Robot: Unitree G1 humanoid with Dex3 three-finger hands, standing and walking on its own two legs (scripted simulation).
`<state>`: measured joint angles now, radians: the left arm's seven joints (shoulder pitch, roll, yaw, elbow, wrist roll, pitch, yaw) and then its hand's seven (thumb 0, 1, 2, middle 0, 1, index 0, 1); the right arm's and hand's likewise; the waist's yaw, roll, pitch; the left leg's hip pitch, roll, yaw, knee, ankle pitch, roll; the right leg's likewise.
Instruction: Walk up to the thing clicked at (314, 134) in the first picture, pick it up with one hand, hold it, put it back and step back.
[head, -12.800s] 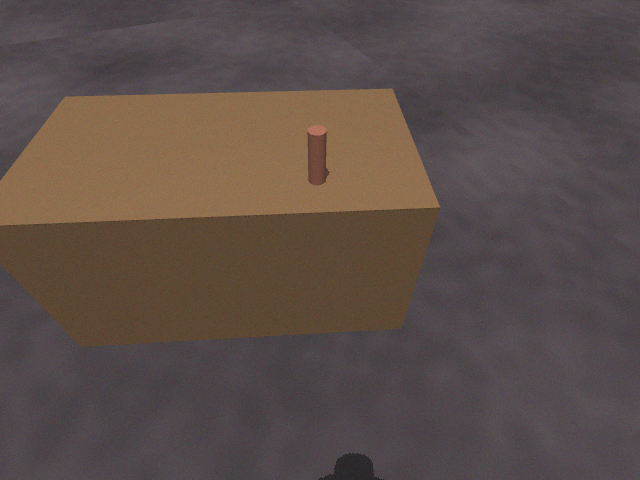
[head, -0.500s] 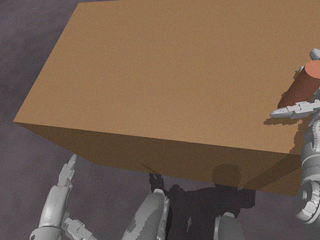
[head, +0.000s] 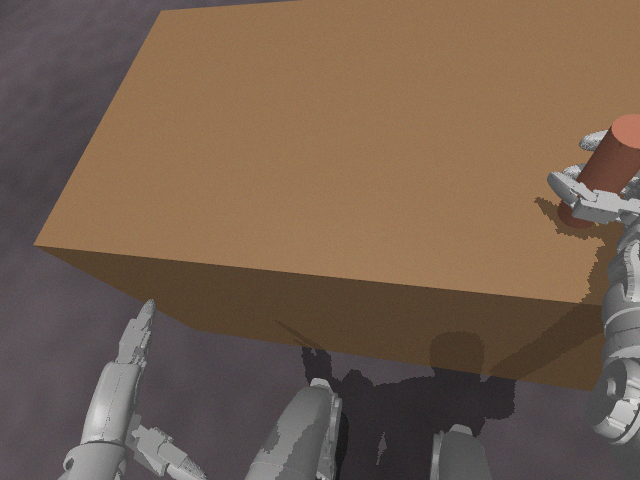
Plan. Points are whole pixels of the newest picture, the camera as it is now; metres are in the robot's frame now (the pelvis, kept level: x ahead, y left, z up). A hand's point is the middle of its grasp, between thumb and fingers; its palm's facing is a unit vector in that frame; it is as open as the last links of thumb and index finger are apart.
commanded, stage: settle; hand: right
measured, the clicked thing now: (602, 178) +0.50 -0.22 +0.02
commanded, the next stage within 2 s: lift in 1.04 s
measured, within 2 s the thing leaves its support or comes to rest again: leaves its support in 0.18 s
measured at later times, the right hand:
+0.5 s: hand (627, 141) +0.52 -0.22 +0.07, palm faces +0.20 +0.98 -0.01, open 6.0 cm
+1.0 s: hand (618, 127) +0.52 -0.20 +0.09, palm faces +0.16 +0.99 +0.00, open 6.0 cm
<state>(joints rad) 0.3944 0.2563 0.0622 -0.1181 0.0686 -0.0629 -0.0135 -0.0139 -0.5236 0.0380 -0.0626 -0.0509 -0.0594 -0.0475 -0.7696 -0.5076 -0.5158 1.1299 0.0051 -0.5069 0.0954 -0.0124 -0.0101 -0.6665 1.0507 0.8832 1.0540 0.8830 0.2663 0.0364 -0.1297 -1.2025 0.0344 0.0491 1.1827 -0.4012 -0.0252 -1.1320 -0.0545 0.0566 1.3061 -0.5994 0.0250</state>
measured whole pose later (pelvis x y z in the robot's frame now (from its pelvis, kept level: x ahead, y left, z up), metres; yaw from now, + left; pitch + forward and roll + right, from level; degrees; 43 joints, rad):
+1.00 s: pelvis +0.01 +0.00 +0.03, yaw +0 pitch +21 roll +2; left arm 0.38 0.25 0.04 0.03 0.05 -0.05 -0.01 -0.01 -0.53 0.05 -0.07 -0.05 -0.06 -0.06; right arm -0.80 -0.48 -0.48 1.12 0.02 -0.38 0.10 0.00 -0.08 -1.12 0.96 1.13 0.96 1.13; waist 0.22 0.01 -0.13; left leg -1.03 0.03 0.03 1.03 -0.36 -0.03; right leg -0.95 -0.05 0.03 1.13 -0.55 0.03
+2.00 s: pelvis +0.04 +0.00 +0.09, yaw -1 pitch +7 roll +0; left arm 0.34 0.22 0.09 0.33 -0.02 -0.04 0.06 -0.01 -0.54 0.05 -0.06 -0.05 -0.04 -0.05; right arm -0.42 -0.23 -0.26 0.53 0.14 -0.14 0.02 0.00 -0.08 -1.13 0.96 1.14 0.97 1.12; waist 0.04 -0.02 -0.09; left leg -0.56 0.05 0.02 0.74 -0.30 -0.03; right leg -0.45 -0.03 0.00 0.77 -0.44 0.02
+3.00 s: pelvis +0.03 +0.00 +0.11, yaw -1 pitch -1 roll +0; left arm 0.24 0.21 0.11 0.59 -0.02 -0.10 0.08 -0.02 -0.53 0.05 -0.06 -0.05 -0.05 -0.06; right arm -0.18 -0.18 -0.18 0.12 0.18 0.08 -0.01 0.00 -0.08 -1.13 0.96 1.13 0.97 1.12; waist 0.01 -0.04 -0.02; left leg -0.31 0.05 0.02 0.54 -0.21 -0.03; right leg -0.20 -0.03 0.00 0.56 -0.34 0.02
